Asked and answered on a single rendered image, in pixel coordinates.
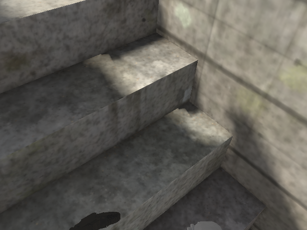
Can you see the robot left hand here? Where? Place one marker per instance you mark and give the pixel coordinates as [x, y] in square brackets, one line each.
[96, 221]

